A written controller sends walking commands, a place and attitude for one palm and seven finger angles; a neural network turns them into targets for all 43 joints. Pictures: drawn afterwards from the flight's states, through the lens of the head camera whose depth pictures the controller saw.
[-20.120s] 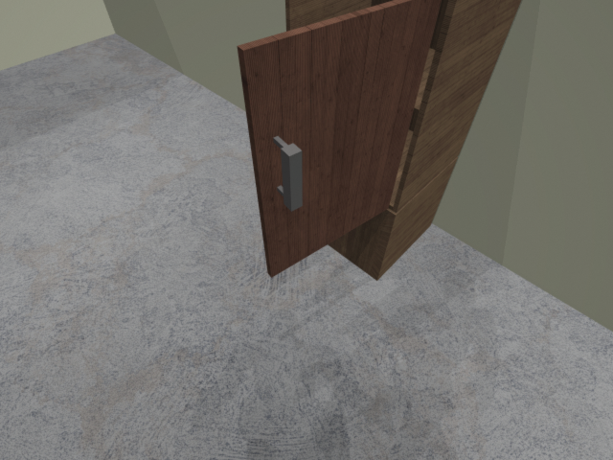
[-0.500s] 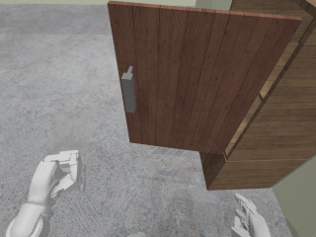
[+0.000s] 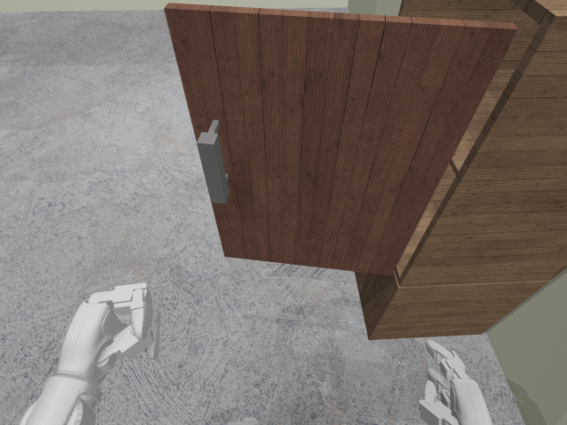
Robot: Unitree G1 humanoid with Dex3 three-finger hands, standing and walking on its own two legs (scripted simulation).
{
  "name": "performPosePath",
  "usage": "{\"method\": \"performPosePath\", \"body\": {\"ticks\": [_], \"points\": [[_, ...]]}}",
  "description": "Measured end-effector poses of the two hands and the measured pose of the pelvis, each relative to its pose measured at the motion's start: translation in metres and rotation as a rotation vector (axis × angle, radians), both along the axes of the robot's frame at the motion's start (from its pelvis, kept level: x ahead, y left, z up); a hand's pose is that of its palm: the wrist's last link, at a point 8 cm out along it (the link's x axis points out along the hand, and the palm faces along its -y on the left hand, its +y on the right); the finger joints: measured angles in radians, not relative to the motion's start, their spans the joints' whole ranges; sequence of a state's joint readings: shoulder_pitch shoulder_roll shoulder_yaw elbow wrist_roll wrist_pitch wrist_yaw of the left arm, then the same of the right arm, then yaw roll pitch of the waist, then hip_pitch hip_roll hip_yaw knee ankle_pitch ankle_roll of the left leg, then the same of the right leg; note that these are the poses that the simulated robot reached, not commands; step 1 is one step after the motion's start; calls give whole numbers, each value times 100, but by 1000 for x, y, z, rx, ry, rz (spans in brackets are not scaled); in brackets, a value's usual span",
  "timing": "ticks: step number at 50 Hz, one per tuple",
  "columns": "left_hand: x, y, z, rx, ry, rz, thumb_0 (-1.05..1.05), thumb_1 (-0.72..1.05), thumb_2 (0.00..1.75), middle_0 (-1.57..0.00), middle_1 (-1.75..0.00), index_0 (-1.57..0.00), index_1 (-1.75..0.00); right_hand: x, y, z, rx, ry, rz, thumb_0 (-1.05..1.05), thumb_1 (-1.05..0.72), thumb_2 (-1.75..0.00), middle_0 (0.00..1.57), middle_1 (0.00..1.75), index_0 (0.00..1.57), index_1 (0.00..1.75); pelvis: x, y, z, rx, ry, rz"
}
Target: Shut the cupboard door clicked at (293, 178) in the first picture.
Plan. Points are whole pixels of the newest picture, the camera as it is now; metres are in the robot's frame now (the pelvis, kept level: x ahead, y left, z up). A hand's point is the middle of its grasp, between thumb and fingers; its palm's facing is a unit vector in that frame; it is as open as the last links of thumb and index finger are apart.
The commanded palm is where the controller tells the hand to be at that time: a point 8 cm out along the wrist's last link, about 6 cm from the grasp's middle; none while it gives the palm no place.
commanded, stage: bring the fist close to the handle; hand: left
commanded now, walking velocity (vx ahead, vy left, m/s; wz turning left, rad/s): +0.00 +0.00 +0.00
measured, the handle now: (217, 162) +0.52 +0.15 +0.07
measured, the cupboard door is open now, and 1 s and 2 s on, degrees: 80 80 72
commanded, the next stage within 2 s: push the door shut along its arc in 1.34 s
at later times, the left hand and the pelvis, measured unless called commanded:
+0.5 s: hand (191, 252) +0.33 +0.15 +0.07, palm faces -0.06 -1.00 -0.04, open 3.1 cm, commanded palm +0.31 +0.20 +0.07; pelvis +0.00 -0.01 +0.00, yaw -1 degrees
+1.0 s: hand (228, 202) +0.43 +0.12 +0.07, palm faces -0.05 -1.00 +0.00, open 3.1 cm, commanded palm +0.40 +0.17 +0.07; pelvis +0.00 +0.00 +0.00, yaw -2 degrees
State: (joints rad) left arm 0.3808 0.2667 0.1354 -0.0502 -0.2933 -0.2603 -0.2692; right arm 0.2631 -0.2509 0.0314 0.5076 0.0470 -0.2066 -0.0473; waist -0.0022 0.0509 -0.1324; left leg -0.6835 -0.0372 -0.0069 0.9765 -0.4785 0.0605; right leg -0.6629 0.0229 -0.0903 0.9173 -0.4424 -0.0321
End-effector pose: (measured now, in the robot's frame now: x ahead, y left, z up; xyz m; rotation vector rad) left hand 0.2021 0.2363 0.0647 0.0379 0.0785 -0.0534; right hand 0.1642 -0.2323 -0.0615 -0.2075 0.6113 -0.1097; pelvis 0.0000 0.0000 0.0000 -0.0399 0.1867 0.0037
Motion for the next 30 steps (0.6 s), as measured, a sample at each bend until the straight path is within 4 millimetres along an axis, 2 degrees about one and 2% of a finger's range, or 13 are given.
{"method": "performPosePath", "body": {"ticks": [3, 7, 14, 23, 30], "points": [[9, -2, 6, 12, -57, 8, 2, 90, 90, -130, -150, -130, -150, 1, -1, -3, -7, 5, 14, 2, -90, -90, 20, 30, 20, 30, -2, -2, -2, -1, 0, 8], [33, -9, 10, 9, -110, -2, 2, 90, 90, -130, -150, -130, -150, -2, -4, -11, -7, 31, 18, 2, -90, -90, 20, 30, 20, 30, -6, -5, -5, 0, 7, 11], [69, -26, 2, -1, -29, -55, 2, 90, 90, -130, -150, -130, -150, -18, -11, -15, 10, 83, -31, 2, -90, -90, 20, 30, 20, 30, -3, -7, 0, 12, 13, -3], [103, -28, 12, -8, -87, 7, 2, 90, 90, -130, -150, -130, -150, -36, -23, -18, -3, 167, -70, 2, -91, -90, 20, 30, 20, 30, 2, -9, 4, 21, 17, -15], [126, -38, -1, -8, -33, -25, 2, 90, 90, -130, -150, -130, -150, -44, -28, -23, -8, 222, -90, 2, -91, -90, 20, 30, 20, 30, 1, -8, 4, 21, 23, -16]]}}
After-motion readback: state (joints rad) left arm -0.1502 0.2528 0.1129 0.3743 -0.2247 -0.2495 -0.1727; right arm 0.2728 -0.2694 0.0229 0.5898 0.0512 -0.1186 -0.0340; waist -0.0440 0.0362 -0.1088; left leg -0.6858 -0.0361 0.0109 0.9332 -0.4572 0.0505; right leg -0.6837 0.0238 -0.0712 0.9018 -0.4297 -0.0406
